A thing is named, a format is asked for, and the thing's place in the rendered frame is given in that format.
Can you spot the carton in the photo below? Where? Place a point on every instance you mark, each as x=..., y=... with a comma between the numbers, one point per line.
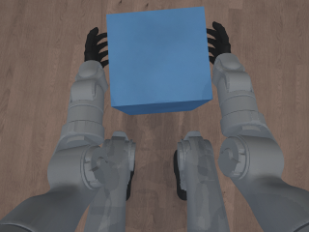
x=158, y=60

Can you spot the robot thigh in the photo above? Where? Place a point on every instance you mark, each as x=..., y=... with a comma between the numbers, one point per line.
x=205, y=205
x=107, y=211

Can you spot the right robot upper arm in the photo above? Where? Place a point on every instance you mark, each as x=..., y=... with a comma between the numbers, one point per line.
x=255, y=165

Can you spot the right robot hand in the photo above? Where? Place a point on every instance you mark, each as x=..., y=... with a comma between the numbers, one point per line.
x=220, y=43

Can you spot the right robot forearm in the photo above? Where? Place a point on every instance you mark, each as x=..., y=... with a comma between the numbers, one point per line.
x=237, y=101

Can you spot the left robot forearm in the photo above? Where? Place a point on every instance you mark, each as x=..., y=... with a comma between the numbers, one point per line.
x=86, y=108

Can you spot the left robot upper arm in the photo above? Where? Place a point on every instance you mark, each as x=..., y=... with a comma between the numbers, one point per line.
x=75, y=176

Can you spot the robot left thigh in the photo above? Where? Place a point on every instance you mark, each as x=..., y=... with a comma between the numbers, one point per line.
x=107, y=211

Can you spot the robot right thigh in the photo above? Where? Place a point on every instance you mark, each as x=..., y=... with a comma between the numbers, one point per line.
x=205, y=205

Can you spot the left robot hand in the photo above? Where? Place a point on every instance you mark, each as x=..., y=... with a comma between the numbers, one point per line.
x=92, y=48

